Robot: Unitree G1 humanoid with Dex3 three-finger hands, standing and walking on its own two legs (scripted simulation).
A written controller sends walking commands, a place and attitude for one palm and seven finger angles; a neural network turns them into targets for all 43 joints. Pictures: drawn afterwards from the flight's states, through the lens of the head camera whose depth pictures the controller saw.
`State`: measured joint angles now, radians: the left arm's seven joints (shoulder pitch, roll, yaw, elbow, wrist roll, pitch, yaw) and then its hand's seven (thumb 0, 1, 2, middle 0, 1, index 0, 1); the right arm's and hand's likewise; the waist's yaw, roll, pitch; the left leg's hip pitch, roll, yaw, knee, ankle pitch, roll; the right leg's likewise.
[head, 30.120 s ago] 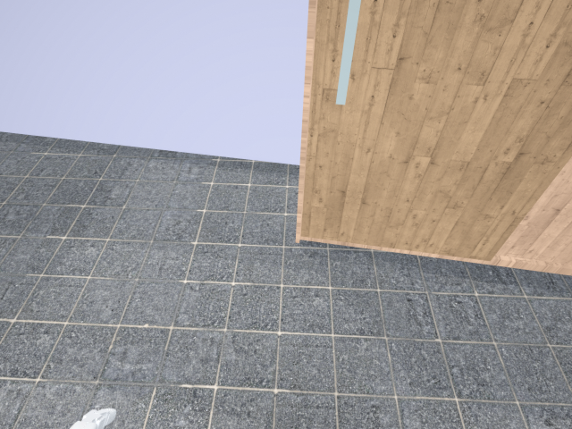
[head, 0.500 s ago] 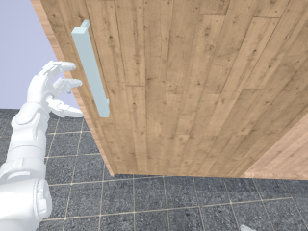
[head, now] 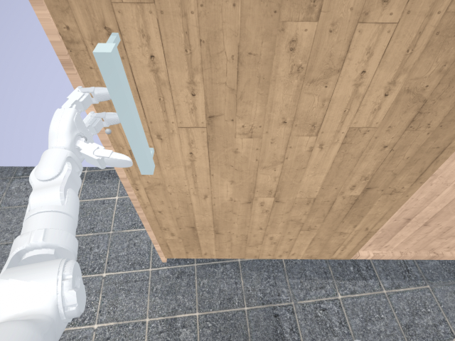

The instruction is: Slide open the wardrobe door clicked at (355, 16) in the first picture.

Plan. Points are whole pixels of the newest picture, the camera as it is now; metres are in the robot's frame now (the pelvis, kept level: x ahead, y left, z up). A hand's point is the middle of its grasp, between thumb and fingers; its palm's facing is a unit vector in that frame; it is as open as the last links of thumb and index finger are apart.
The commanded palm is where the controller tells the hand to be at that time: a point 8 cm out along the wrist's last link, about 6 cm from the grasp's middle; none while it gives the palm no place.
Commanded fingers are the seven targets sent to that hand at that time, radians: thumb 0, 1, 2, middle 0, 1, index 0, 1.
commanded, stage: feel for the door with the fingertips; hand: left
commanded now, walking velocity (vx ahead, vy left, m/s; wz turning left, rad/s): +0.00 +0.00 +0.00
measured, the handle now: (133, 114) +0.50 +0.18 +0.13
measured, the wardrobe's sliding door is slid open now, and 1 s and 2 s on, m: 0.00 0.00 0.00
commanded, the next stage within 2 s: slide the fingers in behind the handle in 0.30 s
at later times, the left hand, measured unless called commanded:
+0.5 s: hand (110, 123) +0.46 +0.21 +0.14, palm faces +0.00 -1.00 +0.01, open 13.7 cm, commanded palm +0.43 +0.26 +0.14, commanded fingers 0.00 -0.50 0.30 -0.30 -1.20 -0.30 -1.20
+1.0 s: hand (121, 128) +0.45 +0.19 +0.14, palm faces -0.02 -1.00 +0.03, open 14.0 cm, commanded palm +0.42 +0.24 +0.14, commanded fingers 0.00 -0.50 0.30 -0.30 -1.20 -0.30 -1.20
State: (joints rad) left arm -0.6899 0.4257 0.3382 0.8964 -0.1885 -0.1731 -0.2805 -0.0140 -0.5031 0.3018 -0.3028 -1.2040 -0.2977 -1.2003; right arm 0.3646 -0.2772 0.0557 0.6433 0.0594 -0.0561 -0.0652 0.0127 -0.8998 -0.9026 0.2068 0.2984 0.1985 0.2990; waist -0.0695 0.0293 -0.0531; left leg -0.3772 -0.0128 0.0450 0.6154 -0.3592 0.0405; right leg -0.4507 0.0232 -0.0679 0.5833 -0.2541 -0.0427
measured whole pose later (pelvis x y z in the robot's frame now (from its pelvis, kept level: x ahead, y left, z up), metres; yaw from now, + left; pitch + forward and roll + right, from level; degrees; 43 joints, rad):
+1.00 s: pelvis +0.00 +0.01 +0.00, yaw +0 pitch +8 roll -1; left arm -0.73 0.36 0.30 0.91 -0.18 -0.17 -0.25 -0.01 -0.50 0.30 -0.30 -1.20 -0.30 -1.20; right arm 0.37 -0.27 0.05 0.64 0.05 -0.06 -0.04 0.01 -0.90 -0.90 0.21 0.30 0.20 0.30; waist -0.07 0.03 -0.08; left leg -0.41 -0.02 0.05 0.64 -0.37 0.06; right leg -0.48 0.01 -0.06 0.60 -0.26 -0.02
